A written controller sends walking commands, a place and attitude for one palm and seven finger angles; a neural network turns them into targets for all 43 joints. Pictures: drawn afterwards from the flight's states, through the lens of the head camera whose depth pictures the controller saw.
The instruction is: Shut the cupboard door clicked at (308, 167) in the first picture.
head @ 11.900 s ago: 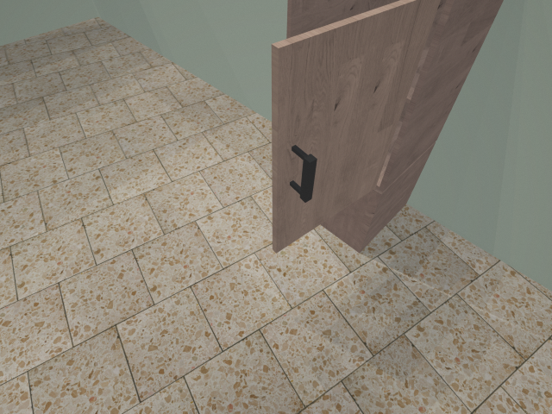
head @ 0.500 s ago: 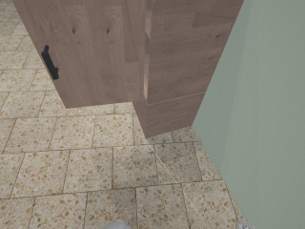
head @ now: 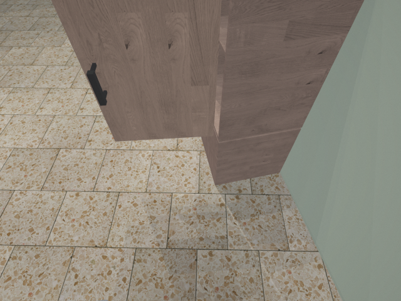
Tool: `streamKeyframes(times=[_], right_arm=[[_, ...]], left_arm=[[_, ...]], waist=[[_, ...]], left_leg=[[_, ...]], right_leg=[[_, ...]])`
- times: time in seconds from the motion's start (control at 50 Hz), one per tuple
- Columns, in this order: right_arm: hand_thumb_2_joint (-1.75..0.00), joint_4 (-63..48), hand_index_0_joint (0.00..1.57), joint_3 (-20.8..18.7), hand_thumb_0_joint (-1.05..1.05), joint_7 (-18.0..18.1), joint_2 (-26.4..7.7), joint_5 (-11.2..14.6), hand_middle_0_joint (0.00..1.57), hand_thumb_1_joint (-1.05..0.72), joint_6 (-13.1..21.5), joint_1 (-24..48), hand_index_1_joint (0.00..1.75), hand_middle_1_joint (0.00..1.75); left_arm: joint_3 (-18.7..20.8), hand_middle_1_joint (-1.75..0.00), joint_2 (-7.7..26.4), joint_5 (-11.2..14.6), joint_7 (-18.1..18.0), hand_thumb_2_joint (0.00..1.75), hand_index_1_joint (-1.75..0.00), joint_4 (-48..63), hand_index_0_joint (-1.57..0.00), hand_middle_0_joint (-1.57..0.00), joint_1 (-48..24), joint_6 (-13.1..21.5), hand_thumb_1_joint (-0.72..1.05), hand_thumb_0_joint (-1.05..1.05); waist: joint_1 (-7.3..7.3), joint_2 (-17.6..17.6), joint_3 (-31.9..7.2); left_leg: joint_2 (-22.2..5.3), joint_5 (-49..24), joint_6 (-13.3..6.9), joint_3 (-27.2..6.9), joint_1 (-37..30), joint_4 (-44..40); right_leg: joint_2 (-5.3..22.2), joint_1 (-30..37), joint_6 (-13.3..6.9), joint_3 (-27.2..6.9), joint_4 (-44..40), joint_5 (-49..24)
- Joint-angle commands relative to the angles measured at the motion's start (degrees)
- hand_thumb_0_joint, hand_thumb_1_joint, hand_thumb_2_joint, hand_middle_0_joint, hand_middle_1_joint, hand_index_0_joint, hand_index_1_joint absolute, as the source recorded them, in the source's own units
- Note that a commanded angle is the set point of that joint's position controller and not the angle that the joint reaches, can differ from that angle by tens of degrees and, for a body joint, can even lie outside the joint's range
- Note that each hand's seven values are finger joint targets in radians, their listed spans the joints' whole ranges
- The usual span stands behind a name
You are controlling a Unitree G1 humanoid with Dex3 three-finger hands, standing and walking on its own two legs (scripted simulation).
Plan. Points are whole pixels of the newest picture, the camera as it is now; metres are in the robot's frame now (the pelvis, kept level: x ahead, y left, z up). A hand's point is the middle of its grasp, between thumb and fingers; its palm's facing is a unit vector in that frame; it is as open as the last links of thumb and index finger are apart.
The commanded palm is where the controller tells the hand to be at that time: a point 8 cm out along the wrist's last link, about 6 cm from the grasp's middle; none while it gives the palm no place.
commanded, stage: take the last steps up to it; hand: left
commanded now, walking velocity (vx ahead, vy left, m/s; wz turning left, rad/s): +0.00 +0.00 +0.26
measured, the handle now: (98, 84) +0.71 +0.36 -0.02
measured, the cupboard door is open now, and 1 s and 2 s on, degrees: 82 82 82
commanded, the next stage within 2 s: come to a stop and stand still in 0.88 s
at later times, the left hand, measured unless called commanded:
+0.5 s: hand out of the picture -0.05 +0.21 -0.18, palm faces +0.20 -0.96 -0.18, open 7.4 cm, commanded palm none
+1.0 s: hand (124, 233) +0.29 +0.21 -0.16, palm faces +0.11 -0.97 -0.20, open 7.3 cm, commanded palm none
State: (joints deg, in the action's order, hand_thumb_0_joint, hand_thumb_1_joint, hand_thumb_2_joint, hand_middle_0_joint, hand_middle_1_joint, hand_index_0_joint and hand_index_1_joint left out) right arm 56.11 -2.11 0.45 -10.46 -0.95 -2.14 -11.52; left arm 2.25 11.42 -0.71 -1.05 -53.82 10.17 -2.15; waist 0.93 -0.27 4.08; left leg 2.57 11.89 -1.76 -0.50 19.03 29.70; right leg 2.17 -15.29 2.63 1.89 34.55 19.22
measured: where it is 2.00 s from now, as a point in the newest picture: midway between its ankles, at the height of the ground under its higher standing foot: (198, 291)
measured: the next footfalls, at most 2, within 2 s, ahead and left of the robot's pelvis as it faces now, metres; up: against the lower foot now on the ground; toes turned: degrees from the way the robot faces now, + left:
left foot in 0.44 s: +0.09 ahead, +0.15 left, +0.00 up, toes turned +12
right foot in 0.88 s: +0.29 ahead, -0.05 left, +0.00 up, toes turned -1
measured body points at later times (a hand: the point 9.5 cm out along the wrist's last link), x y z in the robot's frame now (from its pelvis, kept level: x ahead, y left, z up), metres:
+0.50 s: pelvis +0.05 +0.04 -0.01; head +0.07 +0.06 +0.44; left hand -0.06 +0.26 -0.16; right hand +0.18 -0.19 -0.14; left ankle +0.05 +0.14 -0.73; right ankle -0.02 -0.11 -0.71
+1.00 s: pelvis +0.20 +0.03 +0.00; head +0.24 +0.02 +0.45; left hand +0.28 +0.26 -0.14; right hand +0.17 -0.20 -0.16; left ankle +0.11 +0.14 -0.66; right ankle +0.25 -0.05 -0.73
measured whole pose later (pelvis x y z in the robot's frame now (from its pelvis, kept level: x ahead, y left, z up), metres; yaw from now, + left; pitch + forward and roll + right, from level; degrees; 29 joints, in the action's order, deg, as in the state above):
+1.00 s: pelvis +0.20 +0.03 +0.00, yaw +6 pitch -1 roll +1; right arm 65.2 -2.5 0.9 -9.3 -0.9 0.0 -19.7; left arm 2.5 8.1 -0.9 -0.4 -56.6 7.7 2.9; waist 2.4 -1.4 5.5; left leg -1.7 24.9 -0.5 2.4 20.2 61.7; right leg 1.3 -16.8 -3.2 7.7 30.9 13.5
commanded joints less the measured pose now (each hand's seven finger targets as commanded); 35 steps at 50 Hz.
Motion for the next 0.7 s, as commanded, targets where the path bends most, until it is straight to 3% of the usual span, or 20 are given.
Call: streamKeyframes(times=[0.0, 0.02, 0.04, 0.06, 0.1, 0.2, 0.3, 0.34, 0.38, 0.4, 0.42, 0.44, 0.46, 0.48, 0.5, 0.52, 0.54, 0.6, 0.68], right_arm=[[-0.90, -5.2, 0.20, -2.1, 0.00, -0.4, -5.1, 0.7, 0.20, -0.90, 0.8, 1.7, 0.30, 0.30], [-0.90, -4.6, 0.20, -2.9, 0.00, -0.4, -6.7, 0.0, 0.20, -0.90, 0.0, 3.1, 0.30, 0.30], [-0.90, -3.3, 0.20, -3.0, 0.00, -0.3, -6.6, -0.1, 0.20, -0.90, -0.3, 2.8, 0.30, 0.30], [-0.90, -2.0, 0.20, -2.9, 0.00, -0.4, -6.0, -0.1, 0.20, -0.90, -0.3, 1.3, 0.30, 0.30], [-0.90, -1.1, 0.20, -2.6, 0.00, -0.8, -5.2, -0.1, 0.20, -0.90, 0.2, 0.8, 0.30, 0.30], [-0.90, -1.5, 0.20, -2.2, 0.00, -1.6, -3.8, -0.3, 0.20, -0.90, 1.3, 5.3, 0.30, 0.30], [-0.90, -2.5, 0.20, -1.7, 0.00, -2.3, -3.4, -0.2, 0.20, -0.90, 2.2, 7.4, 0.30, 0.30], [-0.90, -1.8, 0.20, -1.5, 0.00, -2.3, -2.9, -0.2, 0.20, -0.90, 2.6, 5.3, 0.30, 0.30], [-0.90, 0.5, 0.20, -1.6, 0.00, -1.8, -3.7, -0.3, 0.20, -0.90, 3.3, -1.4, 0.30, 0.30], [-0.90, 2.1, 0.20, -2.2, 0.00, -1.1, -6.6, -0.3, 0.20, -0.90, 3.8, -6.9, 0.30, 0.30], [-0.90, 3.6, 0.20, -3.7, 0.00, -0.4, -12.1, -0.9, 0.20, -0.90, 4.1, -13.7, 0.30, 0.30], [-0.90, 4.3, 0.20, -4.1, 0.00, 0.4, -15.1, -1.1, 0.20, -0.90, 4.0, -20.5, 0.30, 0.30], [-0.90, 4.2, 0.20, -3.7, 0.00, 0.5, -14.0, -1.0, 0.20, -0.90, 3.9, -17.6, 0.30, 0.30], [-0.90, 2.6, 0.20, -2.9, 0.00, 0.8, -11.5, -0.7, 0.20, -0.90, 4.3, -13.0, 0.30, 0.30], [-0.90, 1.8, 0.20, -2.2, 0.00, 1.0, -9.2, -0.6, 0.20, -0.90, 4.7, -9.8, 0.30, 0.30], [-0.90, 1.7, 0.20, -1.6, 0.00, 1.0, -7.3, -0.6, 0.20, -0.90, 5.2, -8.5, 0.30, 0.30], [-0.90, 1.9, 0.20, -1.3, 0.00, 1.1, -6.6, -0.5, 0.20, -0.90, 5.8, -8.5, 0.30, 0.30], [-0.90, 3.1, 0.20, -1.2, 0.00, 1.2, -5.7, -0.2, 0.20, -0.90, 6.5, -9.9, 0.30, 0.30], [-0.90, 4.4, 0.20, -1.2, 0.00, 1.0, -6.0, -0.4, 0.20, -0.90, 6.2, -11.2, 0.30, 0.30]], left_arm=[[2.5, -0.30, 12.7, -0.8, -1.2, 0.90, -0.30, 1.7, -0.20, -0.20, 7.0, 2.6, 0.90, 0.00], [2.4, -0.30, 11.0, -0.7, -1.3, 0.90, -0.30, 1.9, -0.20, -0.20, 5.9, 3.1, 0.90, 0.00], [1.9, -0.30, 9.4, -0.5, -1.4, 0.90, -0.30, 1.7, -0.20, -0.20, 4.3, 3.3, 0.90, 0.00], [1.8, -0.30, 8.4, -0.4, -1.1, 0.90, -0.30, 1.6, -0.20, -0.20, 3.7, 3.5, 0.90, 0.00], [1.9, -0.30, 7.3, -0.3, -1.0, 0.90, -0.30, 0.9, -0.20, -0.20, 5.2, 4.1, 0.90, 0.00], [2.3, -0.30, 7.4, -0.9, -0.4, 0.90, -0.30, -2.9, -0.20, -0.20, 11.4, 5.2, 0.90, 0.00], [2.4, -0.30, 8.5, -1.3, 0.2, 0.90, -0.30, -5.2, -0.20, -0.20, 12.9, 5.2, 0.90, 0.00], [2.3, -0.30, 8.9, -1.2, 0.5, 0.90, -0.30, -6.0, -0.20, -0.20, 12.1, 5.0, 0.90, 0.00], [2.2, -0.30, 8.2, -0.8, 0.7, 0.90, -0.30, -6.2, -0.20, -0.20, 10.0, 4.8, 0.90, 0.00], [1.8, -0.30, 6.8, -0.5, 1.0, 0.90, -0.30, -5.5, -0.20, -0.20, 8.8, 4.6, 0.90, 0.00], [1.2, -0.30, 3.2, -0.1, 1.5, 0.90, -0.30, -3.9, -0.20, -0.20, 8.3, 4.6, 0.90, 0.00], [0.6, -0.30, 2.3, -0.3, 1.4, 0.90, -0.30, -0.7, -0.20, -0.20, 3.7, 4.9, 0.90, 0.00], [0.7, -0.30, 2.8, -0.8, 1.0, 0.90, -0.30, -0.5, -0.20, -0.20, 1.6, 5.0, 0.90, 0.00], [0.9, -0.30, 3.0, -0.7, 1.3, 0.90, -0.30, -1.3, -0.20, -0.20, 1.6, 4.8, 0.90, 0.00], [1.1, -0.30, 3.1, -0.7, 1.7, 0.90, -0.30, -2.3, -0.20, -0.20, 2.6, 4.6, 0.90, 0.00], [1.1, -0.30, 2.7, -0.9, 1.9, 0.90, -0.30, -3.1, -0.20, -0.20, 3.6, 4.3, 0.90, 0.00], [1.0, -0.30, 1.9, -0.9, 2.1, 0.90, -0.30, -3.7, -0.20, -0.20, 5.1, 4.0, 0.90, 0.00], [0.8, -0.30, 0.9, -0.7, 2.0, 0.90, -0.30, -4.1, -0.20, -0.20, 5.5, 3.6, 0.90, 0.00], [0.7, -0.30, 0.7, -0.6, 2.0, 0.90, -0.30, -1.9, -0.20, -0.20, 0.5, 3.4, 0.90, 0.00]], waist=[[-2.85, 14.9, -4.8], [-3.03, 16.1, -3.3], [-1.85, 13.8, -2.1], [-1.25, 10.8, -2.5], [-1.77, 9.5, -3.4], [-4.56, 8.7, -0.5], [-4.85, 11.0, 1.8], [-3.39, 11.1, 2.0], [0.16, 7.4, 0.5], [2.79, 0.7, -1.5], [5.56, -12.4, -4.2], [7.79, -13.3, -4.4], [6.36, -8.6, -3.5], [3.97, -8.8, -1.8], [2.44, -8.8, 0.1], [1.03, -6.7, 1.9], [0.15, -5.6, 1.3], [-0.99, -4.1, -0.1], [-0.48, -4.3, 1.9]], left_leg=[[0.6, 18.6, 3.1, 0.0, 9.7, 14.5], [-1.3, 21.2, 2.9, -1.9, 10.6, 24.0], [-1.6, 18.8, 3.3, -2.1, 11.1, 29.5], [-2.1, 15.7, 3.9, -1.6, 12.4, 32.8], [-3.3, 12.5, 4.6, -0.6, 14.4, 32.9], [-4.6, 11.7, 4.6, 2.1, 15.5, 23.2], [-4.4, 11.5, 3.5, 4.6, 9.4, 12.0], [-2.9, 8.4, 2.9, 6.8, 2.3, 5.5], [-1.2, 3.6, 2.2, 9.0, -11.8, -3.2], [-3.7, 6.5, 0.6, 4.9, -21.8, -5.4], [-17.0, 11.1, -4.8, -13.5, -29.2, -10.1], [-25.9, 9.3, -10.7, -25.7, -28.9, -16.4], [-26.1, 13.8, -12.1, -24.4, -22.7, -17.6], [-23.9, 13.4, -11.1, -21.4, -18.4, -18.2], [-22.4, 11.0, -10.1, -17.1, -15.0, -19.4], [-20.4, 6.0, -8.8, -12.6, -12.5, -20.1], [-19.0, -0.6, -8.3, -9.2, -12.7, -19.9], [-17.3, -14.2, -8.5, -3.1, -14.2, -19.0], [-17.1, -15.0, -8.7, -0.9, -13.1, -18.8]], right_leg=[[22.5, 9.9, -10.7, -19.3, -20.3, -13.3], [22.4, 5.9, -12.8, -18.9, -19.7, -20.3], [19.1, 6.5, -13.1, -16.1, -17.8, -26.4], [16.9, 9.1, -12.2, -12.1, -16.8, -27.4], [15.3, 13.4, -10.2, -8.1, -16.6, -27.7], [17.0, 16.6, -10.6, -8.2, -20.1, -16.3], [17.8, 11.9, -10.9, -7.1, -22.1, -5.1], [16.1, 7.6, -9.5, -4.4, -20.5, -3.7], [13.0, -0.5, -7.3, -1.0, -15.6, 0.4], [10.2, -7.5, -5.7, 1.5, -7.1, 0.9], [3.3, -17.9, -2.7, 7.7, 8.5, 6.5], [0.5, -24.5, -2.6, 6.2, 22.7, 14.9], [3.0, -24.3, -4.2, 1.5, 30.3, 13.8], [4.8, -24.8, -4.1, -0.5, 33.3, 8.6], [5.8, -23.9, -3.8, -1.3, 33.4, 4.9], [6.1, -22.0, -3.5, -1.3, 31.9, 2.0], [5.7, -20.6, -3.2, -0.7, 30.2, -0.1], [5.2, -18.6, -2.5, 0.3, 24.3, -3.5], [4.5, -15.3, -2.6, 1.8, 12.7, -5.1]])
